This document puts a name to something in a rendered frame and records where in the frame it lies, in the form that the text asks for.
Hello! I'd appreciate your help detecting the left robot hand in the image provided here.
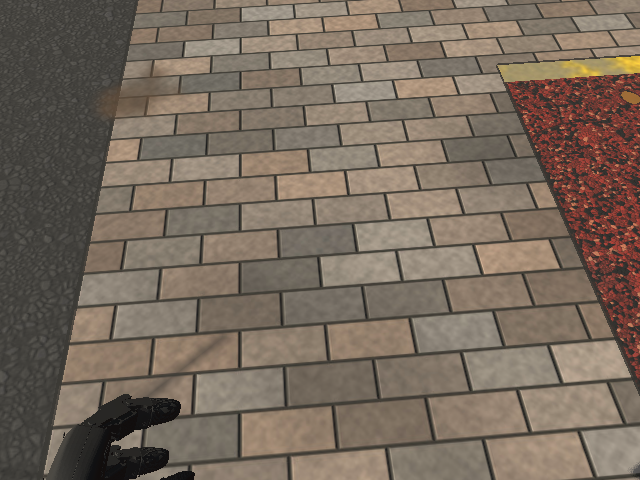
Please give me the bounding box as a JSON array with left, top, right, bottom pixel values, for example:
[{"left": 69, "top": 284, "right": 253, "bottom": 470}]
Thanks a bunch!
[{"left": 42, "top": 394, "right": 195, "bottom": 480}]

